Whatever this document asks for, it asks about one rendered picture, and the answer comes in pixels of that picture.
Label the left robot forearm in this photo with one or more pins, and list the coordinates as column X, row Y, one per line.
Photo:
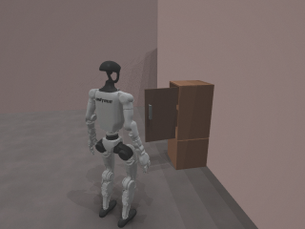
column 91, row 129

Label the left robot hand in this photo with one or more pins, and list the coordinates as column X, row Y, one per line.
column 92, row 142

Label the handle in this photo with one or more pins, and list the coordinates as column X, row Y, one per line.
column 150, row 112

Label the right robot forearm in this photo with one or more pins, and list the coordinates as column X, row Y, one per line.
column 136, row 141

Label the robot right foot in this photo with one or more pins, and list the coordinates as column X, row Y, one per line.
column 122, row 222

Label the right robot upper arm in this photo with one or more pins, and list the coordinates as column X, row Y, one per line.
column 127, row 101

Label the left robot upper arm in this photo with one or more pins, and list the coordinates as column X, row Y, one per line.
column 90, row 115

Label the right robot thigh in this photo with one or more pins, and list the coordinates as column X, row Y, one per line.
column 129, row 156

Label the right robot hand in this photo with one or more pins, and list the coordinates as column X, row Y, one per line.
column 143, row 160

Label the cupboard door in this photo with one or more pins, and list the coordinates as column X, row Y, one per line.
column 163, row 123

